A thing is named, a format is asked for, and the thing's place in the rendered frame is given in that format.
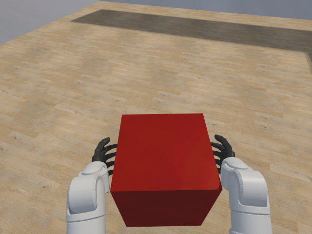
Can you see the robot left hand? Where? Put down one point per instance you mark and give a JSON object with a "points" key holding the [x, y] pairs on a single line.
{"points": [[100, 152]]}

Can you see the right robot forearm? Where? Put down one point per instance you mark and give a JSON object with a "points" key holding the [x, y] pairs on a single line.
{"points": [[248, 198]]}

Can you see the robot right hand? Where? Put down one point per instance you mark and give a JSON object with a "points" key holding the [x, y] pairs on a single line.
{"points": [[225, 148]]}

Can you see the left robot forearm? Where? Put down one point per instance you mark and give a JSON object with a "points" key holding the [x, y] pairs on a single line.
{"points": [[86, 208]]}

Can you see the carton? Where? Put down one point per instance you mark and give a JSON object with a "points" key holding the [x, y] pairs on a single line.
{"points": [[165, 172]]}

